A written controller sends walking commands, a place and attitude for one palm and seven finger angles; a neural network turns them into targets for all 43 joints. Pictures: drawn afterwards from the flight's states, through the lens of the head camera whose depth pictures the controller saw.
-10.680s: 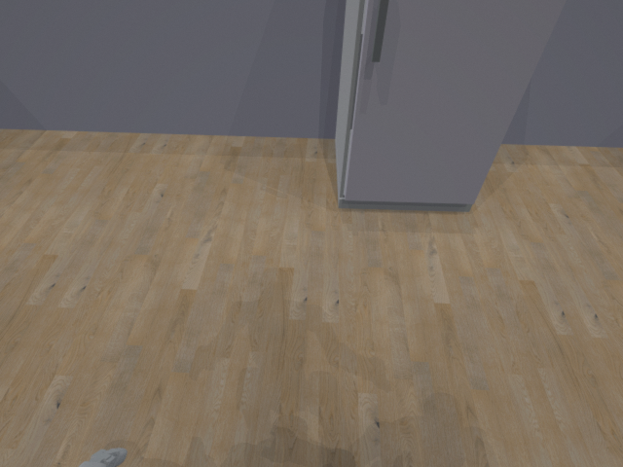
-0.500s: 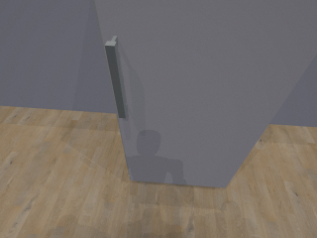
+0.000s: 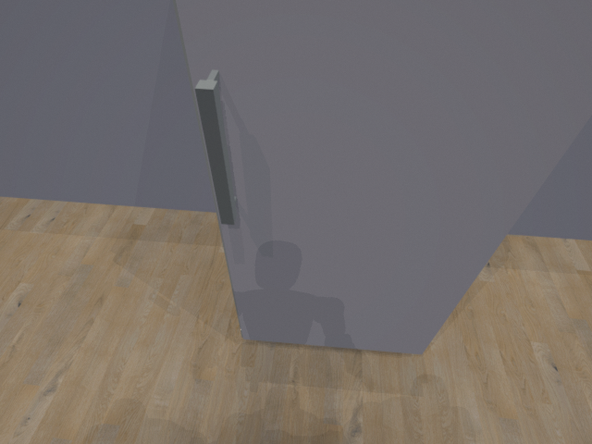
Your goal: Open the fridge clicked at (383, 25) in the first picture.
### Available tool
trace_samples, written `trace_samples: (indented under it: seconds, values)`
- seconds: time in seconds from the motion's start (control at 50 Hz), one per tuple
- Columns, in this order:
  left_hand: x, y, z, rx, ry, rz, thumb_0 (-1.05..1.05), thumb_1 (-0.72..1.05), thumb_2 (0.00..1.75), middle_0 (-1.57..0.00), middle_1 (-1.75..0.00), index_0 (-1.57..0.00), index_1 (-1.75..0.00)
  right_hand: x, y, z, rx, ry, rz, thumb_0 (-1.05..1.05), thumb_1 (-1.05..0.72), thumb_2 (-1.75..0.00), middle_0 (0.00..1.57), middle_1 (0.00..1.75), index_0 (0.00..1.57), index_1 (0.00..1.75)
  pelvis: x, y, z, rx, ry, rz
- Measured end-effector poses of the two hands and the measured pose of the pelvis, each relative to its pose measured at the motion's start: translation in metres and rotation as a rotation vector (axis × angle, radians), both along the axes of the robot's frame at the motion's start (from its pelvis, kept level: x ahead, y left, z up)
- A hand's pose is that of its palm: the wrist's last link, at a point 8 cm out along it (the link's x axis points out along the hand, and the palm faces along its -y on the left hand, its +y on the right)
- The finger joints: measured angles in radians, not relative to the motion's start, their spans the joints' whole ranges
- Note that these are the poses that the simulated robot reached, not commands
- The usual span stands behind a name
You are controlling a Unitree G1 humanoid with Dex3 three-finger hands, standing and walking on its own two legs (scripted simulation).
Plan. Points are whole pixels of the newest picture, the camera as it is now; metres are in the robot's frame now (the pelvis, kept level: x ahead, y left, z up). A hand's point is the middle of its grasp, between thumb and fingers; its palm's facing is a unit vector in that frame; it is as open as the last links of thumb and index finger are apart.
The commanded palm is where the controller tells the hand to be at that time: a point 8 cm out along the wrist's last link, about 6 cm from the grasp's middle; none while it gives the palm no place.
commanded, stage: look again from close up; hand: left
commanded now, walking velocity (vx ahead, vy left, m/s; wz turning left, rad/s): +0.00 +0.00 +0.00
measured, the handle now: (222, 155) +0.53 +0.16 +0.10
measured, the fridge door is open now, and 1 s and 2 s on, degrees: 0 0 0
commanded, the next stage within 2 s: shuffle to correct the standing spot in 1.78 s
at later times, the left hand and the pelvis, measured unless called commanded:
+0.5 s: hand out of the picture +0.06 +0.24 -0.16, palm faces +0.00 -0.95 -0.31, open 7.4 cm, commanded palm none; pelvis +0.00 +0.00 +0.00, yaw +0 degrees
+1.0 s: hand out of the picture +0.06 +0.24 -0.16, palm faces +0.00 -0.95 -0.32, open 7.4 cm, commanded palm none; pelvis +0.00 +0.00 +0.00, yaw +0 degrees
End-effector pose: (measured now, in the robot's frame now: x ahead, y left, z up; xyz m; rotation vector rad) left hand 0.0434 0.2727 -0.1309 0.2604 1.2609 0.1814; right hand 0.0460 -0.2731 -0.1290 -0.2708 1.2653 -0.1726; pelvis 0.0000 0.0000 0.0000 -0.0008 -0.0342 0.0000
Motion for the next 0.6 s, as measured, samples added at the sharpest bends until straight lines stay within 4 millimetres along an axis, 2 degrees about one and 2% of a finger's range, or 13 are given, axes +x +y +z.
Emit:
trace_samples:
  seconds: [0.28, 0.6]
  values:
    - [0.007, 0.007, 0.004, 0.014, -0.013, 0.001, 0.01, 0.9, 0.9, -0.2, -0.3, -0.2, -0.3, 0.011, -0.004, 0.003, -0.012, -0.018, 0.015, 0.0, -0.9, -0.9, 0.2, 0.3, 0.2, 0.3, 0.002, 0.0, 0.001, 0.0, -0.001, 0.004]
    - [0.006, 0.01, 0.006, 0.025, -0.011, 0.005, 0.01, 0.9, 0.9, -0.2, -0.3, -0.2, -0.3, 0.012, -0.009, 0.004, -0.019, -0.016, 0.023, 0.0, -0.9, -0.9, 0.2, 0.3, 0.2, 0.3, 0.002, -0.001, 0.001, 0.001, -0.002, 0.007]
